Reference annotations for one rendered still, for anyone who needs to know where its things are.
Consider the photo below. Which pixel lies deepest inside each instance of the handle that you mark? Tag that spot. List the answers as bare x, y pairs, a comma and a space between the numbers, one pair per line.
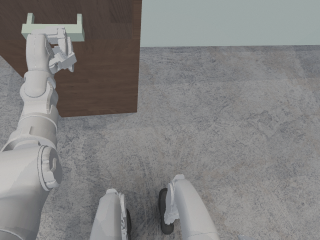
74, 31

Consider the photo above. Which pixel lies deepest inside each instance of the robot left upper arm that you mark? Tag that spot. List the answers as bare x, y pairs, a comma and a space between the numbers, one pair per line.
27, 175

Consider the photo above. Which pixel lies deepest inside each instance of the cabinet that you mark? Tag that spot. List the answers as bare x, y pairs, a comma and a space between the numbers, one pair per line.
106, 75

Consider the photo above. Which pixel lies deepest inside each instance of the robot left shin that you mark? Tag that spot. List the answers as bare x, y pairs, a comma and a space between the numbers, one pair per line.
123, 222

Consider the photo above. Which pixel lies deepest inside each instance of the robot left hand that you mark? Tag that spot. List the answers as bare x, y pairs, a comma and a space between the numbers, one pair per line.
39, 53

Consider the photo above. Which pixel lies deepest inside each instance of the drawer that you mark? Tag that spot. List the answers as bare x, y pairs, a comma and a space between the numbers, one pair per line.
101, 19

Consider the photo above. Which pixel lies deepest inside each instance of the left robot forearm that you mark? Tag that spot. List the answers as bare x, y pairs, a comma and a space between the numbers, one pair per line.
38, 122

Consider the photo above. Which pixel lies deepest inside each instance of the robot right foot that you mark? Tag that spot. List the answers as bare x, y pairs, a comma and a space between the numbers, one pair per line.
167, 228

